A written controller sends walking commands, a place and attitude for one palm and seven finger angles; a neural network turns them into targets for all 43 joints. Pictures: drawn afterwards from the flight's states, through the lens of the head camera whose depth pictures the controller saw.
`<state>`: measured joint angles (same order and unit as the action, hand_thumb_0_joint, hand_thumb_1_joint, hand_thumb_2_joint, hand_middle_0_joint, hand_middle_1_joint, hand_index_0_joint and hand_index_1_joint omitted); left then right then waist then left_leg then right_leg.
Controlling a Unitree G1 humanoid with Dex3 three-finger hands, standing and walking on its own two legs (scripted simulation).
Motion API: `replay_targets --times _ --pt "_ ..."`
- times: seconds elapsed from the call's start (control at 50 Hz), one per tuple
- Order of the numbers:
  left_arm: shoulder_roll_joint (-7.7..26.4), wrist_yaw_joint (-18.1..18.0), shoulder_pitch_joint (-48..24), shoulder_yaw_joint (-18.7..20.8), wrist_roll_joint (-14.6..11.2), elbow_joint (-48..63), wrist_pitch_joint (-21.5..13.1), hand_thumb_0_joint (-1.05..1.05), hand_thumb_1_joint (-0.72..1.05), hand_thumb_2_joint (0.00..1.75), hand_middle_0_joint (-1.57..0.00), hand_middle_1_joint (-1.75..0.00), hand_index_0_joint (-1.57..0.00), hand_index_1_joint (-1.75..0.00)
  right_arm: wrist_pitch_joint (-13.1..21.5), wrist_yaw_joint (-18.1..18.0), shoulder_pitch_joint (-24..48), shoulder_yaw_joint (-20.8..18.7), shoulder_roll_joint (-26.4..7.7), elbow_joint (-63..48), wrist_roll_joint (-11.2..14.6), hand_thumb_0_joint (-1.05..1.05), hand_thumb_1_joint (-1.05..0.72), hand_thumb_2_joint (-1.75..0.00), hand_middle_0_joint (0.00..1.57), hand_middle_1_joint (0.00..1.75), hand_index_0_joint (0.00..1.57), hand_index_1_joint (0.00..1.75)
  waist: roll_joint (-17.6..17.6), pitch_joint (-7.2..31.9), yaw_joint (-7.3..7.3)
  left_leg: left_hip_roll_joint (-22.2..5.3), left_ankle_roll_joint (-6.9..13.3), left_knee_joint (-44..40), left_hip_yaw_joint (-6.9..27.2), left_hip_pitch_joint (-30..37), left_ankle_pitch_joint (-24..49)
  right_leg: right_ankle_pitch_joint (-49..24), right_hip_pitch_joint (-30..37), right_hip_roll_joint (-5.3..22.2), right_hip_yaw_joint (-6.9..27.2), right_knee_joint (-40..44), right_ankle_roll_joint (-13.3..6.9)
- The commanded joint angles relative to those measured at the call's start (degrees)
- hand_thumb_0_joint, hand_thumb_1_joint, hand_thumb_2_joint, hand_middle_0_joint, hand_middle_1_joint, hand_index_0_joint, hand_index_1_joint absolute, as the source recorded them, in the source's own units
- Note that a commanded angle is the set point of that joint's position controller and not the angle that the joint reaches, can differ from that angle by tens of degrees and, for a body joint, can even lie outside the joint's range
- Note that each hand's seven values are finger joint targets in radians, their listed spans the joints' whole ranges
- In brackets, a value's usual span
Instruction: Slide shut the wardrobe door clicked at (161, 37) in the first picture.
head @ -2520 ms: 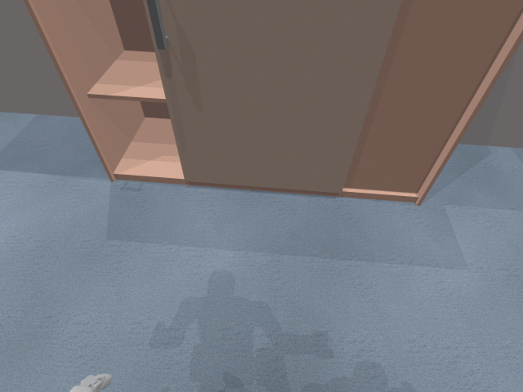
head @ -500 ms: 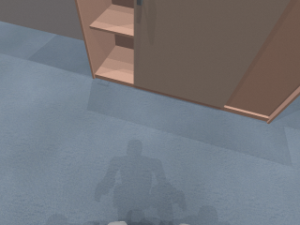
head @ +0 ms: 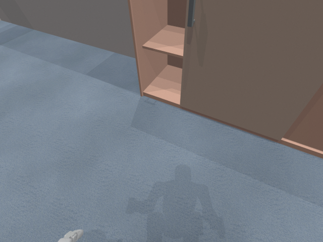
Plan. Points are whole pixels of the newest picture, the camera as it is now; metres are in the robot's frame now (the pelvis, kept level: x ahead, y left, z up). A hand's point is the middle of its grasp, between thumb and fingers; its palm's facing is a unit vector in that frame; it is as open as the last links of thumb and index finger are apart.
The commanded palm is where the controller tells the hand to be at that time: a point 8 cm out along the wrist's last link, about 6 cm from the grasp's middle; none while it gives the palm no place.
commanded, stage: walk to a spot facing it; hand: right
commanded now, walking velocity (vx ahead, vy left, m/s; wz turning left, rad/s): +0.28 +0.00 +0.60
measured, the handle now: (193, 2) +1.23 -0.18 +0.11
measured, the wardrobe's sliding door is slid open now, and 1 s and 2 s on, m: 0.39 0.39 0.39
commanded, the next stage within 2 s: turn to face it in 1.64 s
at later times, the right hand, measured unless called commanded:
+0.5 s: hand (209, 205) +0.27 -0.15 -0.19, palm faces -0.37 +0.92 -0.09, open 7.4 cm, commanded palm none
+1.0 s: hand (191, 154) +0.46 -0.11 -0.18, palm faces -0.43 +0.88 -0.22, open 7.3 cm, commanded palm none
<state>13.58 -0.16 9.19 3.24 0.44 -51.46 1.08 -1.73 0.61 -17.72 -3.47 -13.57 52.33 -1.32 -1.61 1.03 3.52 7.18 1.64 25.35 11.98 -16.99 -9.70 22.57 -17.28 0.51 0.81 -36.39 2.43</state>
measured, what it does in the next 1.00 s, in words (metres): walks ahead, turning left: right foot, then left foot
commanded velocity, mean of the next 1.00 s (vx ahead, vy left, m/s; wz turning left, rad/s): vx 0.33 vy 0.00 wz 0.47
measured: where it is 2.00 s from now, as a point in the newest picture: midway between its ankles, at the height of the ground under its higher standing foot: (116, 178)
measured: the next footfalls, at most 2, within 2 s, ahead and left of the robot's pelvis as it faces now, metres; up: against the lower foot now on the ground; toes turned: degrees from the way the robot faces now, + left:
right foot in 0.02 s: +0.02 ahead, -0.12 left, +0.00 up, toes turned +1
left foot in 0.62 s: +0.27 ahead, +0.13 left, +0.00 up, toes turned +31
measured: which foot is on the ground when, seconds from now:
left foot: down 0.00-0.02, up 0.04-0.60, down 0.62-1.00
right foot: up 0.00-0.00, down 0.02-0.60, up 0.62-1.00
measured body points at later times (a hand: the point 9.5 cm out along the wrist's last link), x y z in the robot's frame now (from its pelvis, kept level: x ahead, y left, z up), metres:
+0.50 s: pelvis +0.12 -0.02 -0.01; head +0.17 -0.04 +0.44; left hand -0.07 +0.13 -0.13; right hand +0.29 -0.20 -0.18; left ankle +0.19 +0.14 -0.68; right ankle -0.02 -0.12 -0.74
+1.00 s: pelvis +0.35 +0.06 -0.01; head +0.37 +0.06 +0.44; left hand +0.34 +0.33 -0.13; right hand +0.48 -0.16 -0.16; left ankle +0.23 +0.11 -0.74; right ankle +0.51 -0.02 -0.72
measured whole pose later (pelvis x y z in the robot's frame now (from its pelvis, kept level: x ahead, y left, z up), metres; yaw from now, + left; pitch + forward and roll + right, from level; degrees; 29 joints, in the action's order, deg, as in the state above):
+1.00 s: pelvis +0.35 +0.06 -0.01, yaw +31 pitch +1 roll +2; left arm 10.4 1.2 7.5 2.8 1.3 -51.8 -2.2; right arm 2.9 0.2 -18.7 -3.4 -12.1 57.7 -1.2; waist 0.8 -1.2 2.5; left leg 3.5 2.4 26.5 -0.7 -6.7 -20.5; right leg 12.5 -29.6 8.1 -3.7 -40.5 3.2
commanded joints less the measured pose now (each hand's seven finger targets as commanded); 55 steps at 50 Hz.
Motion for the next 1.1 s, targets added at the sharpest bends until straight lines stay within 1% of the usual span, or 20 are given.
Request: replay_targets --times 0.0,0.02,0.04,0.1,0.18,0.42,0.46,0.52,0.56,0.58,0.6,0.62,0.68,0.76,0.82,0.94,1.0,1.02,1.04,1.08 --pt "13.8 -1.9 15.0 3.1 0.6 0.6 -3.0 0.00 0.90 0.90 -0.20 -0.30 -0.20 -0.30 1.3 0.5 5.8 -1.9 -4.3 -7.2 0.7 0.00 -0.90 -0.90 0.20 0.30 0.20 0.30 18.3 2.2 -9.69 1.0 -0.2 17.4 -0.4 -30.3 -25.2 16.4 30.6 19.0 21.1 25.7 -5.2" --pt "15.4 -1.9 12.8 2.9 0.4 1.9 -3.1 0.00 0.90 0.90 -0.20 -0.30 -0.20 -0.30 1.9 0.7 9.2 -2.4 -5.6 -8.9 0.2 0.00 -0.90 -0.90 0.20 0.30 0.20 0.30 17.8 -4.0 -8.72 -4.2 -2.0 27.1 -6.0 -32.2 -21.1 21.7 20.0 28.6 30.4 30.2 -9.2" --pt "12.3 -1.6 9.2 1.9 0.7 3.2 -3.3 0.00 0.90 0.90 -0.20 -0.30 -0.20 -0.30 1.9 1.2 8.9 -3.1 -7.5 -8.4 -0.5 0.00 -0.90 -0.90 0.20 0.30 0.20 0.30 9.6 -7.7 -6.34 -6.9 -2.6 32.7 -5.1 -29.1 -15.2 20.1 11.7 26.8 28.2 31.7 -10.3" --pt "7.4 -1.6 5.7 0.3 0.6 3.0 -4.7 0.00 0.90 0.90 -0.20 -0.30 -0.20 -0.30 1.0 2.6 3.7 -3.3 -5.8 -4.3 -1.2 0.00 -0.90 -0.90 0.20 0.30 0.20 0.30 6.8 -8.3 -2.20 -7.8 -3.5 42.0 -8.1 -26.1 -4.3 6.9 8.3 17.0 10.7 29.5 -5.0" --pt "4.2 -2.2 12.8 -0.8 0.1 -0.3 -5.7 0.00 0.90 0.90 -0.20 -0.30 -0.20 -0.30 0.1 2.5 2.4 -2.5 -2.5 -2.7 -1.0 0.00 -0.90 -0.90 0.20 0.30 0.20 0.30 11.7 -7.7 -2.41 -7.8 -4.0 47.7 -9.7 -28.1 2.6 -15.3 12.4 12.8 -1.3 25.5 0.1" --pt "2.2 -2.9 27.3 -1.1 1.2 -8.7 -6.0 0.00 0.90 0.90 -0.20 -0.30 -0.20 -0.30 0.9 3.1 19.4 -0.1 1.4 -5.5 -0.3 0.00 -0.90 -0.90 0.20 0.30 0.20 0.30 9.3 -12.2 -7.76 -9.6 -1.6 26.6 -20.6 -31.8 -1.3 -44.5 27.1 17.3 -10.7 21.9 -6.0" --pt "2.5 -2.8 28.0 -0.8 1.3 -9.6 -5.7 0.00 0.90 0.90 -0.20 -0.30 -0.20 -0.30 1.4 2.9 19.6 0.1 1.2 -5.2 -0.3 0.00 -0.90 -0.90 0.20 0.30 0.20 0.30 10.0 -10.1 -7.39 -7.1 0.3 19.2 -23.5 -23.8 -4.3 -57.4 26.7 16.9 -13.8 17.1 -5.8" --pt "5.4 -2.5 25.1 0.2 0.6 -8.9 -5.7 0.00 0.90 0.90 -0.20 -0.30 -0.20 -0.30 2.5 2.1 9.3 -0.9 -0.9 -2.3 -0.4 0.00 -0.90 -0.90 0.20 0.30 0.20 0.30 12.7 -2.9 -2.22 -3.0 3.6 13.3 -25.5 -8.1 -5.6 -77.2 25.2 17.6 -17.3 3.1 -5.0" --pt "5.8 -1.7 21.5 0.3 -0.2 -7.2 -5.6 0.00 0.90 0.90 -0.20 -0.30 -0.20 -0.30 3.8 1.3 -5.5 -2.7 -6.0 2.3 -0.7 0.00 -0.90 -0.90 0.20 0.30 0.20 0.30 9.7 6.2 5.19 -6.8 7.0 5.6 -20.2 20.9 2.1 -59.3 8.3 16.8 -17.5 -19.8 -2.9" --pt "1.4 -1.3 21.0 -0.3 -1.2 -5.2 -5.7 0.00 0.90 0.90 -0.20 -0.30 -0.20 -0.30 4.1 0.5 -11.7 -3.5 -11.2 3.5 -0.3 0.00 -0.90 -0.90 0.20 0.30 0.20 0.30 -2.5 12.1 6.67 -23.8 14.4 3.5 4.8 35.8 8.1 -4.1 -10.4 8.0 -16.3 -38.8 -0.4" --pt "0.4 -1.7 18.0 -0.1 -1.2 -3.0 -6.0 0.00 0.90 0.90 -0.20 -0.30 -0.20 -0.30 3.8 -0.2 -11.6 -4.0 -13.9 3.4 1.1 0.00 -0.90 -0.90 0.20 0.30 0.20 0.30 -5.8 15.5 5.20 -31.5 19.3 -2.3 22.6 39.0 13.9 12.2 -20.2 3.6 -8.7 -52.3 -0.3" --pt "1.2 -1.6 14.0 0.3 -0.7 -1.9 -5.9 0.00 0.90 0.90 -0.20 -0.30 -0.20 -0.30 3.4 -0.6 -8.8 -4.2 -13.6 2.7 1.5 0.00 -0.90 -0.90 0.20 0.30 0.20 0.30 0.1 7.7 4.39 -31.5 19.2 -5.8 17.3 31.5 11.0 6.1 -22.9 6.4 -3.1 -52.8 -1.4" --pt "-0.1 -0.9 12.6 0.3 0.6 -3.1 -4.1 0.00 0.90 0.90 -0.20 -0.30 -0.20 -0.30 4.7 -1.4 1.9 -2.0 -6.6 0.8 0.9 0.00 -0.90 -0.90 0.20 0.30 0.20 0.30 5.3 -4.2 -2.42 -25.7 12.8 -11.0 6.1 4.5 2.5 -2.8 -16.4 11.5 -1.1 -43.3 -0.3" --pt "-3.0 -0.4 16.4 0.3 0.9 -3.5 -2.2 0.00 0.90 0.90 -0.20 -0.30 -0.20 -0.30 5.9 -1.2 4.9 -1.4 -5.2 1.2 -0.2 0.00 -0.90 -0.90 0.20 0.30 0.20 0.30 1.0 -5.8 -7.51 -18.7 10.2 -12.8 -4.2 -7.2 4.5 -5.8 -10.4 10.5 -3.2 -29.9 1.0" --pt "-1.9 0.5 10.1 0.2 1.1 -1.1 -2.7 0.00 0.90 0.90 -0.20 -0.30 -0.20 -0.30 6.1 -0.6 2.3 -1.4 -4.8 1.9 0.1 0.00 -0.90 -0.90 0.20 0.30 0.20 0.30 -5.5 -5.6 -5.59 -15.5 9.3 -11.9 -5.8 -4.0 4.0 -11.8 -12.2 9.6 -4.5 -19.5 1.6" --pt "-0.2 1.2 -1.9 0.0 1.0 3.0 -4.5 0.00 0.90 0.90 -0.20 -0.30 -0.20 -0.30 5.8 -0.8 -3.5 -1.9 -6.5 2.8 0.0 0.00 -0.90 -0.90 0.20 0.30 0.20 0.30 -6.9 -3.1 -1.04 -17.1 8.3 -5.9 -1.5 9.0 14.0 -9.6 -10.4 5.1 -7.0 -2.2 0.4" --pt "3.0 0.2 6.2 1.0 1.4 0.2 -5.6 0.00 0.90 0.90 -0.20 -0.30 -0.20 -0.30 5.7 -0.9 -2.5 -2.0 -6.4 2.6 0.5 0.00 -0.90 -0.90 0.20 0.30 0.20 0.30 -2.4 2.4 -5.71 -14.4 5.3 8.4 -3.3 5.3 22.2 -14.2 9.6 3.6 -8.0 9.7 -0.9" --pt "8.6 -0.4 14.7 2.3 2.0 -2.0 -6.0 0.00 0.90 0.90 -0.20 -0.30 -0.20 -0.30 5.7 -0.6 -2.9 -1.9 -4.4 1.8 1.1 0.00 -0.90 -0.90 0.20 0.30 0.20 0.30 6.7 9.2 -9.16 -9.6 2.3 22.3 -7.4 -4.7 12.5 -17.7 25.5 13.8 3.7 11.5 -4.2" --pt "14.2 -0.5 20.9 3.6 2.1 -3.4 -5.8 0.00 0.90 0.90 -0.20 -0.30 -0.20 -0.30 6.1 0.0 -3.8 -1.2 -1.5 0.9 1.4 0.00 -0.90 -0.90 0.20 0.30 0.20 0.30 19.3 13.4 -10.12 -4.4 -0.1 40.9 -13.6 -18.2 -21.7 -24.7 35.7 30.0 20.6 14.7 -10.5" --pt "8.9 -0.7 16.3 2.0 1.5 -3.0 -5.4 0.00 0.90 0.90 -0.20 -0.30 -0.20 -0.30 5.5 -0.4 0.8 -2.0 -3.9 0.9 0.3 0.00 -0.90 -0.90 0.20 0.30 0.20 0.30 13.3 4.7 -9.29 -9.4 -0.2 51.1 -9.3 -22.5 -18.4 -16.5 24.1 28.9 16.7 19.7 -10.7"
